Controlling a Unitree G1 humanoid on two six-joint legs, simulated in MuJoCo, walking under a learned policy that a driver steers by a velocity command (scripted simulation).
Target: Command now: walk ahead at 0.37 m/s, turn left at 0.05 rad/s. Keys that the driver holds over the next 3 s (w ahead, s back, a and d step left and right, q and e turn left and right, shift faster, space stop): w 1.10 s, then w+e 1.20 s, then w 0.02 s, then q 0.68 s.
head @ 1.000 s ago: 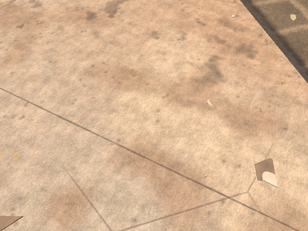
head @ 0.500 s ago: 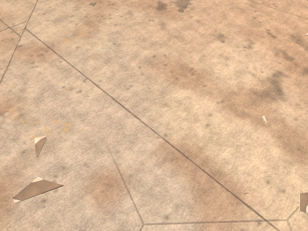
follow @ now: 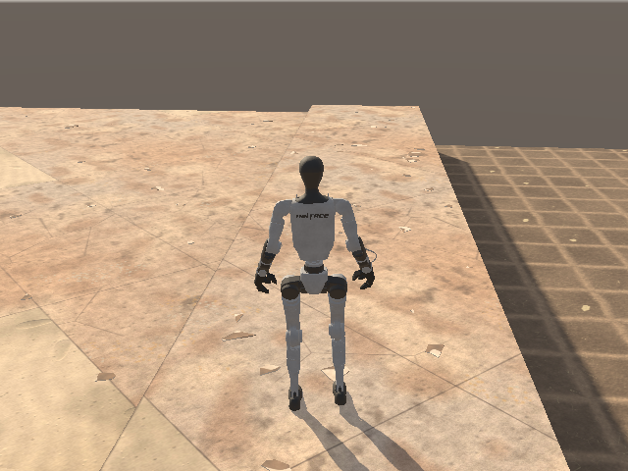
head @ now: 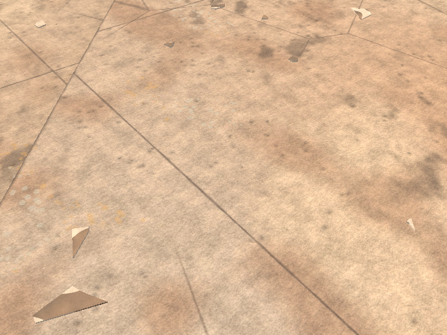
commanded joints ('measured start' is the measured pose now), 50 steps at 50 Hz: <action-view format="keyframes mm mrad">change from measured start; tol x32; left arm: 1 -166 112 29 -142 -10 -59 -12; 50 -24 149 14 4 -6 -77 -15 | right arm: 1 151 -156 -38 -13 -6 -28 -8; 19 305 -16 21 12 -1 -17 -30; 40 -303 -76 10 -116 8 -40 19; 50 21 -142 -20 -25 -7 -33 8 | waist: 1 -84 148 98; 14 -51 141 123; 19 68 -282 -382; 30 -8 -19 63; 42 65 -34 87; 47 -94 321 -385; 50 -57 98 -55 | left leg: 1 354 360 -512 -274 -112 234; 17 134 214 -57 84 849 55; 19 -394 -34 -85 746 -227 -34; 21 -566 62 -133 853 -147 -18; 36 -445 144 -36 166 435 -78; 45 78 89 -13 13 269 66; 47 587 438 -747 -142 55 287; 50 226 325 -411 -217 88 188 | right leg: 1 -614 -55 31 302 0 -22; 17 204 51 -96 -254 397 -105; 19 736 -369 667 -405 43 -318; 27 117 -193 225 -655 308 -247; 41 350 -235 86 -592 459 -184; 45 262 -142 -2 -147 768 -104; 47 -329 84 45 442 -115 -9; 50 -420 -73 44 433 78 -28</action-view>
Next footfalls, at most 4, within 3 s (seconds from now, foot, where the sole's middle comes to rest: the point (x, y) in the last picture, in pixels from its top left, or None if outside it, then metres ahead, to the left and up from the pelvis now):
0.34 right None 0.34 -0.15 -0.77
0.90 left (194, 303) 0.62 0.10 -0.77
1.46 right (266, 225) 0.91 -0.14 -0.77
1.94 left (231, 159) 1.23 -0.02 -0.77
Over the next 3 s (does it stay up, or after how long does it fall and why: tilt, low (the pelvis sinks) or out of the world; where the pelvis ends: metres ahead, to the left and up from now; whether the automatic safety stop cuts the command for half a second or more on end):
stays up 1.34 -0.26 0.00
